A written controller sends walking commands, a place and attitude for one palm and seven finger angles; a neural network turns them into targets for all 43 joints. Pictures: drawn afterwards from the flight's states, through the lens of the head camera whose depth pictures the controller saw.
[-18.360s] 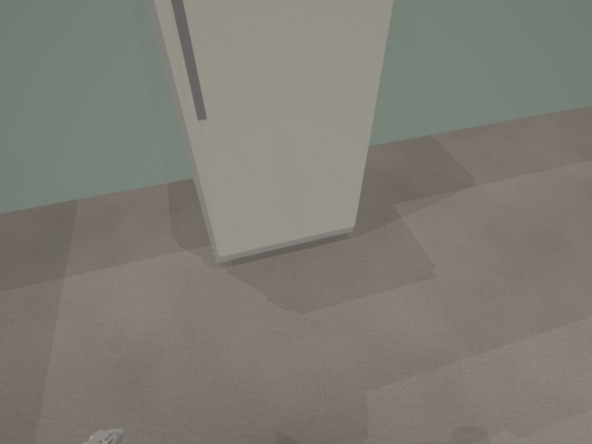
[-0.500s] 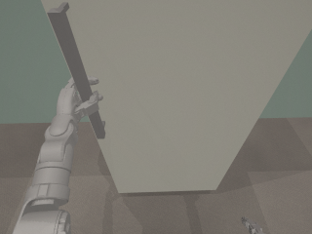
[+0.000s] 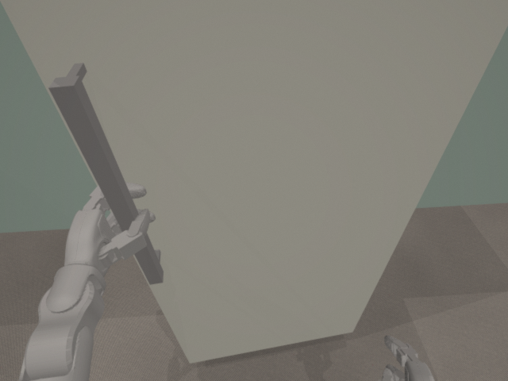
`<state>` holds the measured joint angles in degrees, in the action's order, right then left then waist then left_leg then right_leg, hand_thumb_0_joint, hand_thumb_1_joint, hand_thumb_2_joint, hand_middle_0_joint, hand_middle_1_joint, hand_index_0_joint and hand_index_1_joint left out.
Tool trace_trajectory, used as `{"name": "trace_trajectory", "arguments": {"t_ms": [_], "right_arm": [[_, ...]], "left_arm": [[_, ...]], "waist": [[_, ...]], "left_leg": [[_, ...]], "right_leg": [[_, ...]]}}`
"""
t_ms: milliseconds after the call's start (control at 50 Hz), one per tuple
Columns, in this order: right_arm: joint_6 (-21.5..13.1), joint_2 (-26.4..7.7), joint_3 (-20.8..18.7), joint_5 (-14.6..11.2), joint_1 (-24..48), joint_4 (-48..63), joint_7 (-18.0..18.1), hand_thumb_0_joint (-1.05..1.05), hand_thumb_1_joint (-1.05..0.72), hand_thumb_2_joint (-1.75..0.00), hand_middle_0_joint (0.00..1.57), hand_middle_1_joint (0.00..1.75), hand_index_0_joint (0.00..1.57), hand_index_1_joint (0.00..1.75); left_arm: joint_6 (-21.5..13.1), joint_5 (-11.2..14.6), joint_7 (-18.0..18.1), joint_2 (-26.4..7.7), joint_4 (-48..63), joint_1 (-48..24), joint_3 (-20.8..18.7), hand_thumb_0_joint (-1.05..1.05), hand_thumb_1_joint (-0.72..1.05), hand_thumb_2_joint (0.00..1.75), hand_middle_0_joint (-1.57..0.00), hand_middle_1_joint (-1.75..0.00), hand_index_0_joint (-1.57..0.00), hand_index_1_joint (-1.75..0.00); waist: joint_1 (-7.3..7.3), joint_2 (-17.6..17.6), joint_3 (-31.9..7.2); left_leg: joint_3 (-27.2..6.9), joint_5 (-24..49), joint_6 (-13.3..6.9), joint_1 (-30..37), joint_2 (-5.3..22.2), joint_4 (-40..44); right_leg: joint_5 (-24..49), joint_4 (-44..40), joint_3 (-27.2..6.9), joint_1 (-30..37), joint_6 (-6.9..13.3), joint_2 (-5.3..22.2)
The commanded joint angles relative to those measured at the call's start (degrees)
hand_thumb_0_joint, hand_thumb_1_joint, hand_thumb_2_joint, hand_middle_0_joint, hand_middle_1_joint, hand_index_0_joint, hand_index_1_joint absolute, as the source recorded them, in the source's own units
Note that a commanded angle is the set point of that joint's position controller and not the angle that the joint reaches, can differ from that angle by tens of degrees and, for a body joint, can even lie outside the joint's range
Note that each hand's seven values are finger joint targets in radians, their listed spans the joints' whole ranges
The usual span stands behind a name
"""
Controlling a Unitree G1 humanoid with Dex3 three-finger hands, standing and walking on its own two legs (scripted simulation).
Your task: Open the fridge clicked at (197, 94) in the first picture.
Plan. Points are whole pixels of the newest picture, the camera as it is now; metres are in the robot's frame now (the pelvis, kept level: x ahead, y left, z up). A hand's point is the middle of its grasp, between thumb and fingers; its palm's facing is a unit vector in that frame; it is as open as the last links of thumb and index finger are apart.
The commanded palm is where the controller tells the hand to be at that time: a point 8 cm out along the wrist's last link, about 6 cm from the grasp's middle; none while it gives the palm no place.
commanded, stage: walk backward, drawing the door open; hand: left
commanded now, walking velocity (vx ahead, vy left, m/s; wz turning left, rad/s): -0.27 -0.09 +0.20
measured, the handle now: (126, 198) +0.33 +0.22 +0.15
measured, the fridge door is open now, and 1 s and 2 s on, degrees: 6 39 80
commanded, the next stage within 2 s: stop walking and hold the door back in 1.96 s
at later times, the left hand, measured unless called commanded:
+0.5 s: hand (151, 302) +0.19 +0.14 +0.13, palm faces +0.35 -0.91 -0.24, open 6.7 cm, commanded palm +0.14 +0.18 +0.13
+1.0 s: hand out of the picture +0.04 +0.00 +0.13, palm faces +0.54 -0.83 -0.17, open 6.7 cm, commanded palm -0.01 +0.03 +0.13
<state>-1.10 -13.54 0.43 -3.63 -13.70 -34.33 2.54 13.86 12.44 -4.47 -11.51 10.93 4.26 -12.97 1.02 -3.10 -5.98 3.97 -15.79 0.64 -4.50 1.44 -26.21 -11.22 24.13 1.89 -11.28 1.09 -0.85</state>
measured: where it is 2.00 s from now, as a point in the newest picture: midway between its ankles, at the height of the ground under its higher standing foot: outside the picture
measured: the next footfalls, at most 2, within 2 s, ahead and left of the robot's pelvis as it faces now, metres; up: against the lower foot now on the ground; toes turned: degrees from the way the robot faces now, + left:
left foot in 0.82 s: -0.12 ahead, +0.00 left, +0.00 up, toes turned +35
right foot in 1.08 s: +0.05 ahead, -0.35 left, +0.00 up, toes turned +38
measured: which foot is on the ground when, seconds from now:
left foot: down 0.00-0.52, up 0.54-0.80, down 0.82-1.00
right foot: down 0.00-0.80, up 0.82-1.00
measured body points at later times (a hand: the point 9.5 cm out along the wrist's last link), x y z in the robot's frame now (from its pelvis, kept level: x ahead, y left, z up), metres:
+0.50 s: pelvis -0.03 -0.05 -0.02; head -0.02 -0.09 +0.43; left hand +0.16 +0.19 +0.14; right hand +0.18 -0.20 -0.13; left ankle -0.12 +0.10 -0.75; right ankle +0.03 -0.10 -0.75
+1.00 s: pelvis -0.08 -0.21 -0.02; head -0.08 -0.21 +0.43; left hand +0.01 +0.04 +0.14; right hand +0.17 -0.29 -0.10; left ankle -0.15 -0.03 -0.75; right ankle +0.01 -0.34 -0.70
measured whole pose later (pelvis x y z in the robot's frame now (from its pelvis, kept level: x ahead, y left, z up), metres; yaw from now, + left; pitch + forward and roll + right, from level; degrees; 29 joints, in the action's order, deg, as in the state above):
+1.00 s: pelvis -0.08 -0.21 -0.02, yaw +36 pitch -1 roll -4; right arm -4.2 -9.9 1.0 1.2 -12.5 -33.5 2.1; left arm -2.0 -0.3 3.3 -11.6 29.8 20.6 6.7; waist -1.4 -3.9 1.4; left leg -6.2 -11.8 5.6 -18.4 9.2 -30.9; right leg -22.1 52.7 0.2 -23.6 -4.3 -0.5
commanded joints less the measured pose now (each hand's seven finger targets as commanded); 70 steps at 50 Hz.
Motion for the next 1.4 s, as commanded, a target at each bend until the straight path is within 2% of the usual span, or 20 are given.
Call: {"name": "trace_trajectory", "arguments": {"t_ms": [0, 80, 140, 240, 440, 500, 660, 740, 760, 780, 800, 820, 900, 1000, 1060, 1140, 1220, 1260, 1280, 1380], "right_arm": [[-3.8, -8.9, -0.9, 1.8, 9.4, 11.3, 1.6, 0.00, -0.90, -0.90, 0.20, 0.30, 0.20, 0.30], [-2.8, -5.9, -0.3, 3.5, 7.2, 10.6, 2.3, 0.00, -0.90, -0.90, 0.20, 0.30, 0.20, 0.30], [-0.8, -6.1, -1.0, 3.3, 5.7, 11.2, 3.2, 0.00, -0.90, -0.90, 0.20, 0.30, 0.20, 0.30], [-0.1, -5.1, -1.0, 5.5, 7.6, 12.9, 0.6, 0.00, -0.90, -0.90, 0.20, 0.30, 0.20, 0.30], [-2.4, -3.5, -1.4, 4.9, 9.2, 12.3, 0.6, 0.00, -0.90, -0.90, 0.20, 0.30, 0.20, 0.30], [-3.9, -1.5, -2.1, 3.9, 7.0, 11.6, 1.7, 0.00, -0.90, -0.90, 0.20, 0.30, 0.20, 0.30], [-3.3, -0.7, -0.9, 4.5, 8.7, 11.2, 2.8, 0.00, -0.90, -0.90, 0.20, 0.30, 0.20, 0.30], [-4.3, -1.1, -0.7, 4.3, 5.2, 10.6, 2.9, 0.00, -0.90, -0.90, 0.20, 0.30, 0.20, 0.30], [-5.0, -1.8, -0.7, 4.1, 2.9, 10.2, 2.8, 0.00, -0.90, -0.90, 0.20, 0.30, 0.20, 0.30], [-5.7, -4.5, -1.4, 4.7, 4.3, 12.7, 2.8, 0.00, -0.90, -0.90, 0.20, 0.30, 0.20, 0.30], [-5.0, -5.5, -1.6, 6.4, 6.7, 14.6, 2.3, 0.00, -0.90, -0.90, 0.20, 0.30, 0.20, 0.30], [-3.1, -5.7, -2.0, 6.0, 8.3, 13.7, 2.1, 0.00, -0.90, -0.90, 0.20, 0.30, 0.20, 0.30], [-5.3, -5.7, -2.9, 5.0, 11.4, 9.8, 0.1, 0.00, -0.90, -0.90, 0.20, 0.30, 0.20, 0.30], [-8.4, -4.5, -3.9, 4.1, 9.1, 7.2, 0.2, 0.00, -0.90, -0.90, 0.20, 0.30, 0.20, 0.30], [-8.8, 1.0, -2.9, 3.0, 10.8, 7.0, 0.4, 0.00, -0.90, -0.90, 0.20, 0.30, 0.20, 0.30], [-9.5, 0.6, -3.3, 3.9, 11.4, 7.1, 2.1, 0.00, -0.90, -0.90, 0.20, 0.30, 0.20, 0.30], [-8.8, -1.9, -2.5, 4.3, 9.3, 7.9, 2.5, 0.00, -0.90, -0.90, 0.20, 0.30, 0.20, 0.30], [-9.1, -5.8, -4.0, 6.3, 7.7, 9.2, 2.2, 0.00, -0.90, -0.90, 0.20, 0.30, 0.20, 0.30], [-8.4, -6.1, -3.5, 7.0, 7.5, 8.8, 1.7, 0.00, -0.90, -0.90, 0.20, 0.30, 0.20, 0.30], [-7.0, -4.7, -4.1, 5.9, 13.6, 8.2, 0.9, 0.00, -0.90, -0.90, 0.20, 0.30, 0.20, 0.30]], "left_arm": [[-9.2, -7.3, 5.8, -23.5, 22.1, -19.4, -8.3, 0.00, 0.90, 0.90, -0.45, -1.40, -0.45, -1.40], [-13.9, -9.0, 9.2, -9.2, 16.4, 3.0, 1.8, 0.00, 0.90, 0.90, -0.45, -1.40, -0.45, -1.40], [-16.3, -9.9, 10.0, -9.6, 21.8, 2.7, 2.8, 0.00, 0.90, 0.90, -0.45, -1.40, -0.45, -1.40], [-17.8, -11.6, 10.0, -3.3, 27.3, 3.0, 10.3, 0.00, 0.90, 0.90, -0.45, -1.40, -0.45, -1.40], [-19.5, -11.6, 9.4, -4.5, 29.4, 8.1, 9.1, 0.00, 0.90, 0.90, -0.45, -1.40, -0.45, -1.40], [-20.7, -11.0, 9.2, -6.1, 27.9, 11.1, 5.8, 0.00, 0.90, 0.90, -0.45, -1.40, -0.45, -1.40], [-20.6, -12.5, 8.6, -3.8, 33.0, 6.2, 11.0, 0.00, 0.90, 0.90, -0.45, -1.40, -0.45, -1.40], [-19.5, -13.0, 9.0, -2.7, 36.5, 5.9, 13.6, 0.00, 0.90, 0.90, -0.45, -1.40, -0.45, -1.40], [-19.6, -13.0, 8.9, -1.9, 36.8, 4.6, 15.2, 0.00, 0.90, 0.90, -0.45, -1.40, -0.45, -1.40], [-20.4, -12.5, 8.8, -1.6, 36.6, 4.0, 16.1, 0.00, 0.90, 0.90, -0.45, -1.40, -0.45, -1.40], [-21.5, -14.5, 9.6, -3.1, 34.6, 5.2, 15.3, 0.00, 0.90, 0.90, -0.45, -1.40, -0.45, -1.40], [-21.8, -16.1, 10.0, -5.6, 32.6, 5.6, 13.8, 0.00, 0.90, 0.90, -0.45, -1.40, -0.45, -1.40], [-21.3, -13.8, 8.3, -0.2, 35.1, 6.6, 16.6, 0.00, 0.90, 0.90, -0.45, -1.40, -0.45, -1.40], [-22.4, -13.3, 9.3, -1.4, 33.5, 6.3, 13.5, 0.00, 0.90, 0.90, -0.45, -1.40, -0.45, -1.40], [-22.2, -12.7, 9.9, -8.7, 39.6, 3.7, 7.4, 0.00, 0.90, 0.90, -0.45, -1.40, -0.45, -1.40], [-21.8, -13.0, 7.9, -6.0, 36.0, 5.9, 7.9, 0.00, 0.90, 0.90, -0.45, -1.40, -0.45, -1.40], [-22.7, -10.9, 6.7, -3.6, 35.5, 2.4, 11.1, 0.00, 0.90, 0.90, -0.45, -1.40, -0.45, -1.40], [-23.9, -12.3, 6.4, -2.9, 35.1, 3.1, 11.8, 0.00, 0.90, 0.90, -0.45, -1.40, -0.45, -1.40], [-24.8, -14.2, 6.6, -6.1, 34.7, 2.3, 9.8, 0.00, 0.90, 0.90, -0.45, -1.40, -0.45, -1.40], [-22.7, -13.2, 9.1, -5.6, 37.2, 4.4, 6.1, 0.00, 0.90, 0.90, -0.45, -1.40, -0.45, -1.40]], "waist": [[-1.55, 1.2, -3.0], [-1.15, 8.9, -4.3], [-2.25, 5.6, -11.1], [-2.72, -11.5, -7.1], [-2.25, -2.2, -4.8], [-0.56, 14.8, -10.5], [-0.68, 11.7, -6.1], [-2.75, 8.6, -3.2], [-4.96, 3.1, -1.4], [-5.74, -13.1, 1.9], [-3.27, -16.5, 2.9], [-3.10, -11.1, 4.7], [-0.91, -10.3, 6.6], [-1.97, -8.4, -2.8], [-2.07, 15.3, -5.9], [-0.43, 15.9, -2.5], [-4.58, 6.6, 2.2], [-2.94, -15.3, 0.0], [-3.55, -7.9, -1.3], [-0.37, -13.1, -0.3]], "left_leg": [[-2.2, 25.2, -1.6, -8.6, 2.9, -3.4], [-3.8, 5.7, -1.4, -15.4, 0.0, -10.5], [-4.3, 26.1, -0.9, -11.3, 2.3, -7.6], [-16.6, 84.7, -4.1, 13.1, 13.6, -4.2], [-14.3, 37.0, -2.6, -9.2, 9.0, -5.4], [-4.5, -15.0, 0.7, -23.5, -3.5, -29.2], [2.9, -14.2, 0.7, -16.7, 1.2, -35.9], [7.1, -13.6, -1.0, -5.4, 1.6, -12.9], [3.2, -8.9, -2.1, -0.3, 3.6, 0.9], [-19.4, -9.3, -7.3, -5.6, 17.6, 16.6], [-43.2, -6.6, -12.7, -17.8, 32.1, 18.6], [-45.1, -0.2, -14.4, -19.7, 34.1, 19.1], [-18.4, 5.5, -6.4, -16.6, 17.8, 8.0], [-15.5, 1.6, -3.0, -12.0, 9.1, 3.4], [1.1, -13.3, 2.1, -19.9, -2.1, -22.7], [-0.3, -20.3, 1.0, -27.3, 1.0, -45.1], [-0.7, -0.8, 1.5, -8.5, 3.5, -7.1], [-42.4, 28.5, -5.3, 2.8, 28.3, 11.3], [-46.0, 17.4, -10.0, -1.1, 31.3, 13.2], [-22.0, -13.2, -4.7, -17.1, 16.7, 14.1]], "right_leg": [[32.9, 1.0, -4.3, 6.5, 0.4, 5.3], [40.7, 3.2, -4.8, 8.4, 3.5, 13.0], [47.6, 11.9, -1.3, 11.3, 2.9, 12.6], [-14.0, 20.6, 1.2, -18.3, -2.3, 0.3], [19.4, 2.3, -3.1, 1.5, 0.7, 5.3], [41.7, 1.0, -9.2, 11.9, 8.7, 19.1], [-1.4, -8.5, 1.6, -3.9, 7.0, 17.3], [-8.4, -8.6, 8.2, -9.6, -5.8, 11.2], [-7.9, 1.2, 10.4, -14.7, -9.8, 7.6], [-11.3, 26.1, 8.2, -20.4, -12.2, 2.0], [-13.9, 43.7, -4.3, -18.6, -7.1, 4.4], [-11.1, 50.1, -7.3, -18.4, -5.1, 4.7], [-10.3, 37.1, -4.4, -17.8, -5.5, 2.0], [-9.2, 1.0, 3.5, -0.5, -5.6, -2.0], [9.0, -3.1, -4.1, 0.2, 3.4, 13.9], [29.2, 2.4, -2.9, 1.3, 10.3, 18.6], [12.0, 19.7, 7.7, -12.3, 3.9, 11.5], [-23.8, 43.6, -0.9, -29.9, -3.5, 0.0], [-19.1, 47.4, -9.4, -26.4, -4.8, 2.3], [-11.1, 29.9, -5.4, -7.4, -4.4, 1.2]]}}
